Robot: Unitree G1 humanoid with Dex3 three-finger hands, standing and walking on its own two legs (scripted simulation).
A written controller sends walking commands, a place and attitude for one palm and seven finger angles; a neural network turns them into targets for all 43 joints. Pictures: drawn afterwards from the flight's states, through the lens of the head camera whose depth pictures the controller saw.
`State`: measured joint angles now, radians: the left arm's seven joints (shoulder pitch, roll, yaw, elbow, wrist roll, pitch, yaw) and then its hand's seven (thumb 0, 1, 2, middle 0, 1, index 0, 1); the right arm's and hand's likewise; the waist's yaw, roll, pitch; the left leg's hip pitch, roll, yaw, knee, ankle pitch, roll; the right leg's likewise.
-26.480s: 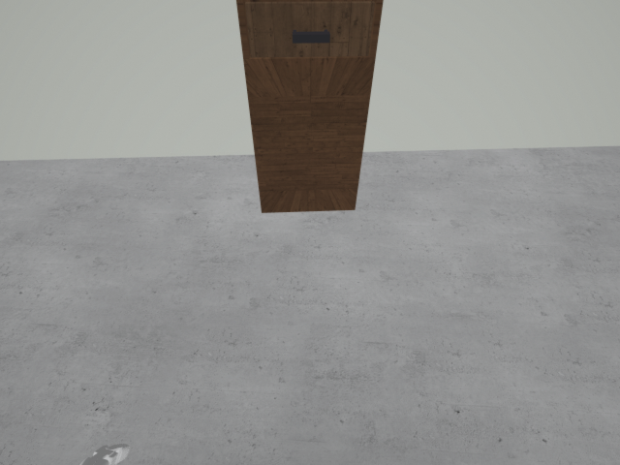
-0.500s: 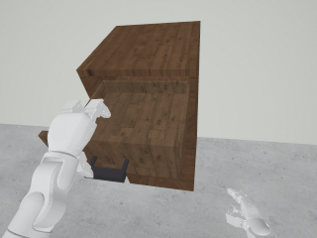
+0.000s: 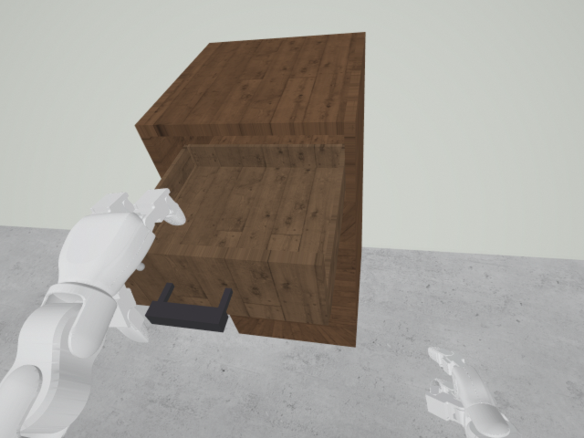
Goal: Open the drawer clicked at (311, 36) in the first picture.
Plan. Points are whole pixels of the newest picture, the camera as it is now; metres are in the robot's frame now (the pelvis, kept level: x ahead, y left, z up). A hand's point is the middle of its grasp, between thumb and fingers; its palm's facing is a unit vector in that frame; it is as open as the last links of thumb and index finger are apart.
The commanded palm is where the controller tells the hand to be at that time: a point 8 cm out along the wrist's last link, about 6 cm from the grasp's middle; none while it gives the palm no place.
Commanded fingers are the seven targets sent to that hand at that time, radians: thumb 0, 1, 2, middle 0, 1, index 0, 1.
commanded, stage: draw the hand back to the body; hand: left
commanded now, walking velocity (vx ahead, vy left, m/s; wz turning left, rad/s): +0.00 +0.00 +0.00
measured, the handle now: (192, 303) +0.28 +0.21 +0.03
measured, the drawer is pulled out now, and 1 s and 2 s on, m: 0.30 0.30 0.30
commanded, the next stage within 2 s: step back with the hand held close in 1.46 s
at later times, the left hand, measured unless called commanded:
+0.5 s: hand (108, 286) +0.21 +0.24 +0.17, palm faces +0.17 -0.22 -0.96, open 13.8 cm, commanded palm +0.17 +0.26 +0.22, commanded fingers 0.00 -0.40 0.34 -0.29 -1.13 -0.29 -1.13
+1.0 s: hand (94, 256) +0.22 +0.24 +0.21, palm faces +0.39 -0.83 -0.39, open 11.0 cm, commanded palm +0.17 +0.29 +0.22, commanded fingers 0.00 0.48 0.72 -0.23 -0.57 -0.23 -0.57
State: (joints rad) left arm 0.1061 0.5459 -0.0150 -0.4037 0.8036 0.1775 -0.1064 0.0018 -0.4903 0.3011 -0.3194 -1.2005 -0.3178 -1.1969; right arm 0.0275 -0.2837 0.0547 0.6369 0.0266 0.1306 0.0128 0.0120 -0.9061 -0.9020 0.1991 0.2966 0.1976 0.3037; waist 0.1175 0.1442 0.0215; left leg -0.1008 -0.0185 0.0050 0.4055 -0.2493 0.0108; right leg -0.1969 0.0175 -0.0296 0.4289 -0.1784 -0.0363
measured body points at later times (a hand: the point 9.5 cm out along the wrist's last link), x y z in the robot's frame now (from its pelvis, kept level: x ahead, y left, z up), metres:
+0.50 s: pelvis +0.00 +0.01 +0.00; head -0.01 -0.04 +0.45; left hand +0.20 +0.25 +0.22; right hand +0.24 -0.18 -0.09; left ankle -0.02 +0.11 -0.74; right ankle +0.04 -0.09 -0.74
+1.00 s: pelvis +0.03 +0.02 +0.00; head +0.02 +0.01 +0.45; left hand +0.20 +0.28 +0.23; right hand +0.22 -0.20 -0.08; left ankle -0.02 +0.11 -0.74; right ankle +0.04 -0.09 -0.74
